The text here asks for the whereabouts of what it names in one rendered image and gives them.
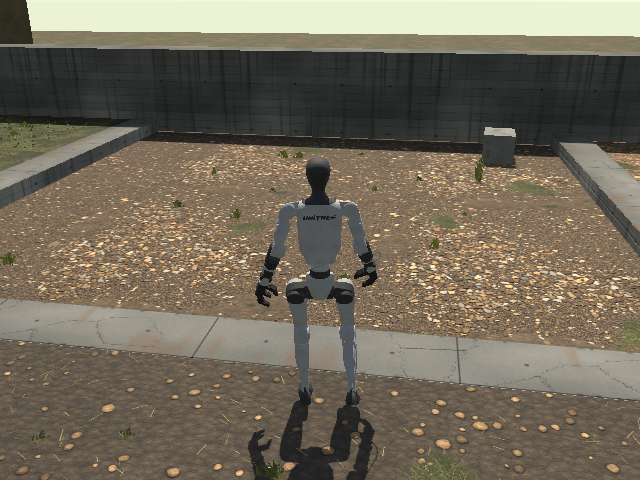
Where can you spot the robot right hand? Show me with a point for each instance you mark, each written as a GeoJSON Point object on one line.
{"type": "Point", "coordinates": [362, 272]}

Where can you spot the robot right upper arm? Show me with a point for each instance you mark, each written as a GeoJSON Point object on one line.
{"type": "Point", "coordinates": [350, 210]}

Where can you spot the robot right forearm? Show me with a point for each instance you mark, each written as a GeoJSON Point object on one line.
{"type": "Point", "coordinates": [368, 260]}

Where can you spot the robot left upper arm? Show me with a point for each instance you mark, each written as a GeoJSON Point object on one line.
{"type": "Point", "coordinates": [287, 211]}

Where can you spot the robot left forearm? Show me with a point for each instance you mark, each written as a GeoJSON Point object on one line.
{"type": "Point", "coordinates": [269, 268]}

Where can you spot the robot left hand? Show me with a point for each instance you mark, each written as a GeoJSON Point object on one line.
{"type": "Point", "coordinates": [261, 290]}

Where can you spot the left robot thigh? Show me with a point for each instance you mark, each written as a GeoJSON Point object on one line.
{"type": "Point", "coordinates": [296, 297]}

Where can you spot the robot left foot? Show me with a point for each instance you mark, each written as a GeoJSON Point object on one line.
{"type": "Point", "coordinates": [305, 397]}

